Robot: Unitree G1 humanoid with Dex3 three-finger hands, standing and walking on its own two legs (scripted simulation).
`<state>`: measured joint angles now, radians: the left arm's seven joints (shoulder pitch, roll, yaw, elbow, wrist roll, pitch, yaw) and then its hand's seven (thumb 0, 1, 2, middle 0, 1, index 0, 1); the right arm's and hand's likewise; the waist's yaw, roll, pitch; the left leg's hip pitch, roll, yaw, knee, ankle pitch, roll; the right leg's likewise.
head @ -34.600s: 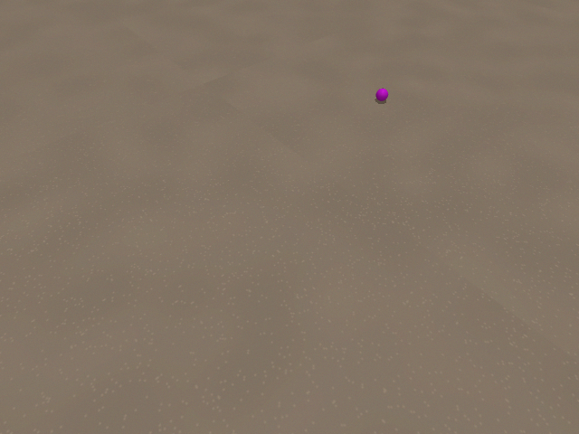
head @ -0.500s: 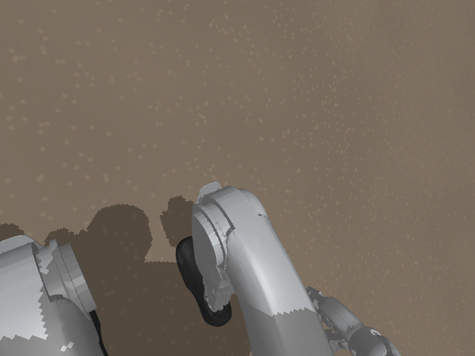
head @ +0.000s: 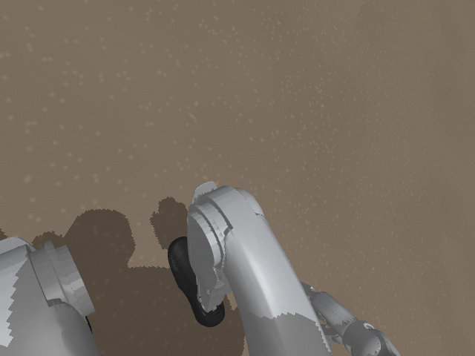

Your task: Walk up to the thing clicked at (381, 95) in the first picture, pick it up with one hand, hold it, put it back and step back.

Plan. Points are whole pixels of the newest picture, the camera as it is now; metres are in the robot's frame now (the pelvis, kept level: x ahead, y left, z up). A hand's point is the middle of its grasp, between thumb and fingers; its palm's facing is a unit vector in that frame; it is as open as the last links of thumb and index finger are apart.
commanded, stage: rest palm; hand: left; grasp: from above
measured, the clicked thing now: out of the picture +0.44 +0.40 -0.27
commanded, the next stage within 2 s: close in 1.92 s
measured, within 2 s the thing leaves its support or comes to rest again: neither
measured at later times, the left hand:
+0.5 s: hand out of the picture +0.43 +0.39 -0.24, palm faces -0.43 -0.18 -0.88, open 14.0 cm
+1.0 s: hand out of the picture +0.43 +0.39 -0.24, palm faces -0.43 -0.17 -0.89, open 13.7 cm
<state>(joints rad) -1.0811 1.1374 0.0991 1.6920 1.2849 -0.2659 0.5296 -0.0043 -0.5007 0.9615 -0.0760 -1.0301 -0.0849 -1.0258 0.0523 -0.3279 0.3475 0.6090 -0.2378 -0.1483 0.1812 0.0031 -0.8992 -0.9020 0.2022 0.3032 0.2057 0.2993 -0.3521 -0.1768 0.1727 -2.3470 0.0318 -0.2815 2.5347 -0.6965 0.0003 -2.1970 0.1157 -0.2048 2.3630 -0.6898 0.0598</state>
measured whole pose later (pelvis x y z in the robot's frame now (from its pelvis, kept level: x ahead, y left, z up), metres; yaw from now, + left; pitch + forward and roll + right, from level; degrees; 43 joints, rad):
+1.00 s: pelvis +0.00 +0.00 +0.00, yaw -1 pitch +26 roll -16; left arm -1.08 1.16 0.10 1.67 1.26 -0.27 0.52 0.00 -0.45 0.96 -0.09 -1.07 -0.10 -1.05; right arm 0.04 -0.34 0.37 0.60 -0.24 -0.16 0.18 0.00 -0.90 -0.90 0.20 0.30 0.21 0.30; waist -0.35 -0.19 0.20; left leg -2.34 0.04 -0.30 2.54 -0.70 0.00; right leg -2.19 0.12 -0.22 2.35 -0.68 0.06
